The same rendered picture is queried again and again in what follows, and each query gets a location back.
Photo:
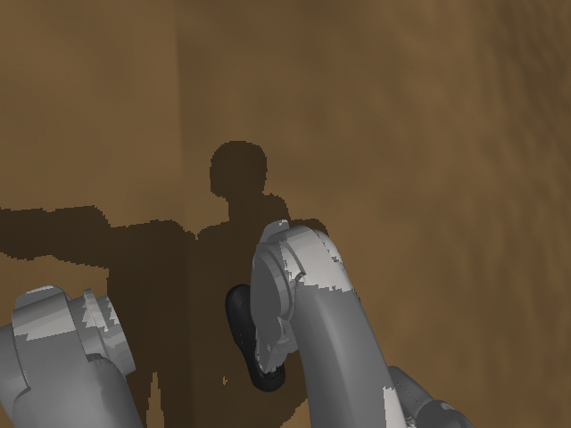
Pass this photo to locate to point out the right robot foot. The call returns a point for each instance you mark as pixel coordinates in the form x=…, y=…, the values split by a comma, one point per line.
x=242, y=327

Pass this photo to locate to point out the right robot arm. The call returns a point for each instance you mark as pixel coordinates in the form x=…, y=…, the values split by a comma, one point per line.
x=439, y=414

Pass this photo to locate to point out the right robot hand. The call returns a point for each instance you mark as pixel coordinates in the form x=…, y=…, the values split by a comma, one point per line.
x=412, y=396

